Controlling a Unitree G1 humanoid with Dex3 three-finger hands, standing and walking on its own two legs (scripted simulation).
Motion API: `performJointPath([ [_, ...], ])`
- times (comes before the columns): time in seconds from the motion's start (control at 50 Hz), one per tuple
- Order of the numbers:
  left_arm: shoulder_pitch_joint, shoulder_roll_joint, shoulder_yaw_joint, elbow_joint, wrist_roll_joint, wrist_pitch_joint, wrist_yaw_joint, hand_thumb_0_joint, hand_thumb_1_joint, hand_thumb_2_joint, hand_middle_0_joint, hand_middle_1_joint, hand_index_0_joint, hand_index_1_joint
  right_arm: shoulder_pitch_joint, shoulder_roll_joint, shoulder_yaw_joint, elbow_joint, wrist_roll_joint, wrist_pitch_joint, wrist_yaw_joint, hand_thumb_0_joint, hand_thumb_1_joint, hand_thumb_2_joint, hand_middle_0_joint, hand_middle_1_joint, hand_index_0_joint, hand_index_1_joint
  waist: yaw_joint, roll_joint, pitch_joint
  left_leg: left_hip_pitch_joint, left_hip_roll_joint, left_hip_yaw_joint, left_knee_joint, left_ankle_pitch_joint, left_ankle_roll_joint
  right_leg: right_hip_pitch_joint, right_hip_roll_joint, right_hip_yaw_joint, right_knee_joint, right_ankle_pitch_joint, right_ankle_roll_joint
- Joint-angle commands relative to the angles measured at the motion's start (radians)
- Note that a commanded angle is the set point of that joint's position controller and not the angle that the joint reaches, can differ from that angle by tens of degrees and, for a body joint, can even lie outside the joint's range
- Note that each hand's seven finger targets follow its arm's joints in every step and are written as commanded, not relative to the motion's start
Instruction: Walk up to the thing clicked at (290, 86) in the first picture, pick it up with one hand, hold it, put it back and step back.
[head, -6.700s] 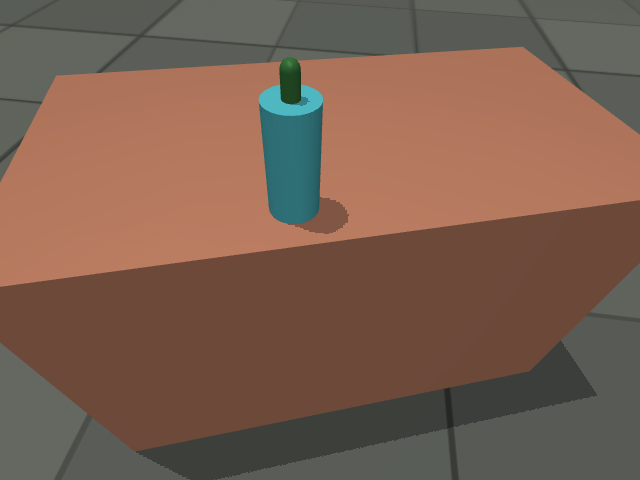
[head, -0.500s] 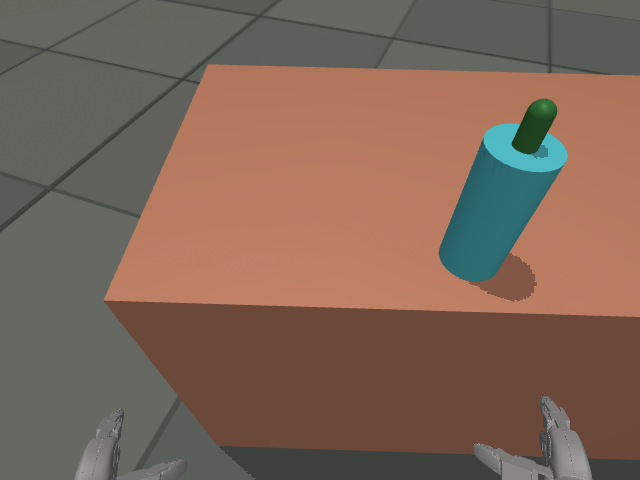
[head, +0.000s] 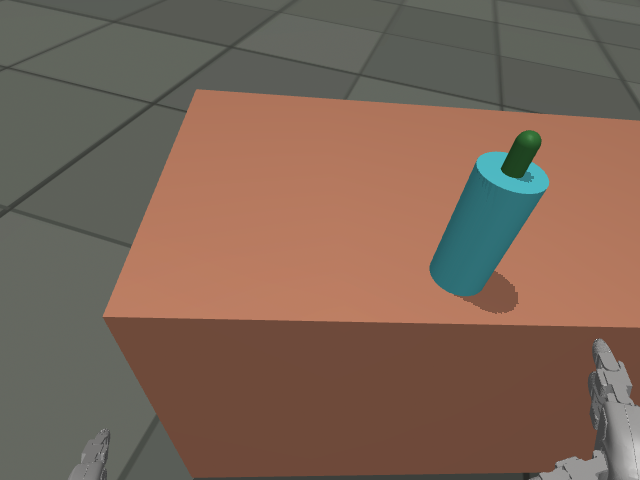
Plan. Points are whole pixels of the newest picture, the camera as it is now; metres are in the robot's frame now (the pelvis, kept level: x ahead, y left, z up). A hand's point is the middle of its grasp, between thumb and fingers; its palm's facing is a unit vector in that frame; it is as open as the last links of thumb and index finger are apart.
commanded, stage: rise first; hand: right
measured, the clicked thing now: (488, 215) +0.42 -0.23 +0.15
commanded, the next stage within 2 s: go down in 1.20 s
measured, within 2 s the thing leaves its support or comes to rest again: neither
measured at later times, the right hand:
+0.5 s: hand (616, 409) +0.17 -0.26 +0.14, palm faces +0.40 +0.81 -0.43, open 17.6 cm
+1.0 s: hand out of the picture +0.18 -0.26 +0.19, palm faces +0.43 +0.79 -0.43, open 17.5 cm
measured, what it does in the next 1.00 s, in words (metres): stands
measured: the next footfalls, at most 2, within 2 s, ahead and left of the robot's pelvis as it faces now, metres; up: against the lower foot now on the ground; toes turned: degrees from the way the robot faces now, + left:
none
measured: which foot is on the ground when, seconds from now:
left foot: down 0.00-1.00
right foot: down 0.00-1.00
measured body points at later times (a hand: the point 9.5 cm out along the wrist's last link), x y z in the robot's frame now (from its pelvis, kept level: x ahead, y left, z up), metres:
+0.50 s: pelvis -0.02 +0.01 +0.00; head -0.03 +0.03 +0.45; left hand +0.15 +0.26 -0.10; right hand +0.14 -0.30 +0.17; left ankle -0.05 +0.11 -0.74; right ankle +0.01 -0.12 -0.74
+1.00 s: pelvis -0.01 +0.00 +0.00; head -0.02 +0.02 +0.45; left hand +0.15 +0.25 -0.09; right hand +0.15 -0.30 +0.21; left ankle -0.05 +0.11 -0.74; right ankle +0.01 -0.12 -0.74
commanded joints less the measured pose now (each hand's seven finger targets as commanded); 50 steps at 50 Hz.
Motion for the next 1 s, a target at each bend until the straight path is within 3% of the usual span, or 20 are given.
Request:
performJointPath([
  [0.0,-0.157,0.109,0.018,-0.181,0.001,-0.064,0.006,0.0,-0.577,0.042,-0.058,-0.04,-0.045,-0.054,-0.09,-0.185,-0.111,-0.302,-0.004,-0.101,-0.011,0.0,0.611,-0.026,0.035,0.055,0.039,0.056,-0.013,0.065,-0.053,-0.056,0.007,0.017,-0.075,0.281,-0.021,0.086,-0.001,-0.017,-0.038,0.222,-0.035],
  [0.04,-0.164,0.075,-0.025,-0.226,0.003,-0.068,0.007,0.0,-0.584,0.049,-0.06,-0.043,-0.045,-0.059,-0.082,-0.196,-0.117,-0.325,-0.007,-0.122,-0.014,0.0,0.595,-0.03,0.036,0.055,0.04,0.055,-0.022,0.092,-0.074,-0.03,0.015,0.011,-0.077,0.293,-0.027,0.084,0.007,-0.022,-0.029,0.225,-0.037],
  [0.14,-0.06,0.173,0.086,-0.154,0.012,-0.058,0.022,0.0,-0.579,0.045,-0.056,-0.039,-0.042,-0.054,-0.034,-0.261,-0.215,-0.316,-0.009,-0.147,-0.015,0.0,0.608,-0.025,0.038,0.055,0.041,0.055,-0.026,0.05,-0.048,-0.041,0.025,0.009,-0.077,0.301,-0.032,0.086,0.016,-0.025,-0.038,0.219,-0.038],
  [0.16,-0.069,0.134,0.062,-0.135,0.009,-0.058,0.015,0.0,-0.579,0.046,-0.055,-0.039,-0.041,-0.053,-0.034,-0.229,-0.198,-0.33,-0.005,-0.153,-0.007,0.0,0.611,-0.023,0.037,0.056,0.042,0.056,-0.029,0.038,-0.024,-0.053,0.03,0.005,-0.084,0.284,-0.033,0.075,0.018,-0.028,-0.042,0.2,-0.038],
  [0.2,-0.085,0.17,0.104,-0.135,0.009,-0.064,0.012,0.0,-0.572,0.036,-0.056,-0.037,-0.044,-0.049,-0.041,-0.241,-0.217,-0.365,-0.002,-0.161,-0.003,0.0,0.608,-0.022,0.039,0.055,0.043,0.055,-0.017,0.028,-0.021,-0.066,0.025,0.007,-0.091,0.235,-0.025,0.08,0.014,-0.026,-0.051,0.163,-0.037],
  [0.3,-0.085,0.028,-0.016,-0.129,-0.001,-0.074,-0.011,0.0,-0.581,0.042,-0.06,-0.039,-0.045,-0.054,-0.071,-0.189,-0.171,-0.428,0.0,-0.203,0.015,0.0,0.564,-0.029,0.043,0.054,0.044,0.054,-0.009,0.037,0.005,-0.076,0.02,0.012,-0.1,0.215,-0.023,0.069,0.013,-0.025,-0.055,0.152,-0.037],
  [0.38,-0.092,0.15,0.086,-0.164,0.003,-0.082,0.005,0.0,-0.576,0.04,-0.057,-0.036,-0.042,-0.051,-0.093,-0.267,-0.256,-0.423,0.002,-0.222,0.007,0.0,0.59,-0.024,0.042,0.055,0.045,0.055,-0.013,0.046,-0.012,-0.068,0.013,0.018,-0.1,0.184,-0.017,0.083,0.012,-0.017,-0.068,0.135,-0.033],
  [0.4,-0.076,0.13,0.073,-0.134,0.003,-0.082,0.002,0.0,-0.572,0.041,-0.056,-0.038,-0.043,-0.051,-0.088,-0.227,-0.225,-0.429,0.006,-0.225,0.012,0.0,0.593,-0.025,0.042,0.055,0.045,0.055,-0.011,0.026,0.012,-0.082,0.014,0.017,-0.096,0.179,-0.015,0.083,0.013,-0.019,-0.072,0.129,-0.032],
  [0.42,-0.081,0.153,0.1,-0.101,0.004,-0.081,0.004,0.0,-0.574,0.043,-0.056,-0.039,-0.043,-0.052,-0.074,-0.274,-0.272,-0.418,0.005,-0.227,0.008,0.0,0.584,-0.026,0.043,0.055,0.045,0.055,-0.023,0.002,0.014,-0.081,0.018,0.015,-0.1,0.171,-0.015,0.074,0.016,-0.018,-0.07,0.12,-0.033],
  [0.5,-0.11,0.133,0.089,-0.164,0.001,-0.097,-0.003,0.0,-0.572,0.041,-0.057,-0.04,-0.045,-0.052,-0.096,-0.238,-0.255,-0.464,0.006,-0.245,0.015,0.0,0.576,-0.025,0.044,0.054,0.046,0.054,-0.015,0.042,-0.021,-0.068,0.009,0.025,-0.102,0.158,-0.009,0.095,0.01,-0.014,-0.073,0.125,-0.033],
  [0.54,-0.101,0.073,0.029,-0.153,-0.001,-0.098,-0.011,0.0,-0.575,0.046,-0.059,-0.042,-0.046,-0.055,-0.106,-0.214,-0.228,-0.474,0.008,-0.262,0.019,0.0,0.554,-0.031,0.046,0.054,0.047,0.054,-0.024,0.039,0.0,-0.07,0.006,0.025,-0.104,0.134,-0.005,0.087,0.01,-0.014,-0.076,0.112,-0.03],
  [0.56,-0.122,0.095,0.046,-0.196,-0.002,-0.102,-0.008,0.0,-0.577,0.049,-0.059,-0.042,-0.045,-0.056,-0.104,-0.252,-0.264,-0.475,0.006,-0.269,0.014,0.0,0.551,-0.032,0.046,0.054,0.047,0.054,-0.03,0.056,-0.014,-0.056,0.007,0.026,-0.107,0.137,-0.007,0.087,0.011,-0.014,-0.075,0.12,-0.03],
  [0.58,-0.099,0.088,0.047,-0.167,0.0,-0.099,-0.007,0.0,-0.58,0.056,-0.057,-0.043,-0.043,-0.058,-0.103,-0.21,-0.227,-0.465,0.009,-0.272,0.019,0.0,0.562,-0.033,0.045,0.055,0.047,0.055,-0.02,0.062,-0.007,-0.063,0.01,0.021,-0.108,0.139,-0.011,0.088,0.012,-0.016,-0.074,0.117,-0.031],
  [0.62,-0.101,0.164,0.111,-0.221,0.001,-0.107,0.002,0.0,-0.574,0.051,-0.057,-0.042,-0.045,-0.054,-0.116,-0.267,-0.291,-0.47,0.009,-0.277,0.012,0.0,0.565,-0.032,0.045,0.055,0.048,0.055,-0.02,0.071,-0.047,-0.043,0.006,0.027,-0.099,0.167,-0.008,0.109,0.009,-0.013,-0.076,0.14,-0.031],
  [0.64,-0.074,0.123,0.081,-0.176,0.001,-0.103,-0.005,0.0,-0.569,0.052,-0.056,-0.043,-0.045,-0.054,-0.098,-0.217,-0.246,-0.474,0.01,-0.28,0.018,0.0,0.575,-0.032,0.044,0.056,0.048,0.056,-0.025,0.05,-0.04,-0.044,0.005,0.029,-0.093,0.18,-0.006,0.109,0.009,-0.013,-0.077,0.154,-0.029],
  [0.68,-0.079,0.119,0.08,-0.162,-0.003,-0.1,-0.009,0.0,-0.574,0.056,-0.055,-0.042,-0.043,-0.055,-0.083,-0.263,-0.293,-0.471,0.01,-0.285,0.014,0.0,0.58,-0.033,0.044,0.057,0.048,0.057,-0.045,0.008,-0.013,-0.039,0.005,0.03,-0.091,0.183,-0.001,0.087,0.009,-0.012,-0.079,0.16,-0.027],
  [0.7,-0.054,0.092,0.074,-0.115,-0.004,-0.098,-0.012,0.0,-0.572,0.056,-0.055,-0.043,-0.044,-0.054,-0.076,-0.21,-0.247,-0.472,0.012,-0.284,0.02,0.0,0.575,-0.034,0.044,0.057,0.048,0.057,-0.033,0.006,-0.006,-0.045,0.0,0.034,-0.086,0.194,0.0,0.091,0.004,-0.01,-0.08,0.171,-0.027],
  [0.74,-0.083,0.121,0.101,-0.131,-0.004,-0.1,-0.011,0.0,-0.572,0.056,-0.055,-0.044,-0.044,-0.055,-0.101,-0.239,-0.277,-0.49,0.013,-0.286,0.02,0.0,0.574,-0.034,0.045,0.056,0.048,0.056,-0.024,-0.006,-0.011,-0.052,0.002,0.029,-0.092,0.184,-0.001,0.09,0.007,-0.014,-0.079,0.156,-0.027],
  [0.82,-0.091,0.043,0.025,-0.113,-0.006,-0.104,-0.022,0.0,-0.578,0.063,-0.057,-0.044,-0.044,-0.058,-0.133,-0.216,-0.248,-0.524,0.014,-0.303,0.025,0.0,0.551,-0.04,0.046,0.056,0.049,0.056,-0.027,-0.001,0.008,-0.052,-0.002,0.028,-0.096,0.165,0.0,0.076,0.007,-0.014,-0.078,0.141,-0.027],
  [0.98,-0.09,0.148,0.124,-0.147,0.0,-0.106,-0.011,0.0,-0.565,0.071,-0.056,-0.052,-0.048,-0.06,-0.134,-0.268,-0.324,-0.517,0.014,-0.3,0.019,0.0,0.557,-0.046,0.047,0.058,0.05,0.058,-0.028,0.014,-0.061,-0.02,-0.001,0.033,-0.078,0.25,-0.004,0.118,0.005,-0.009,-0.065,0.225,-0.027],
])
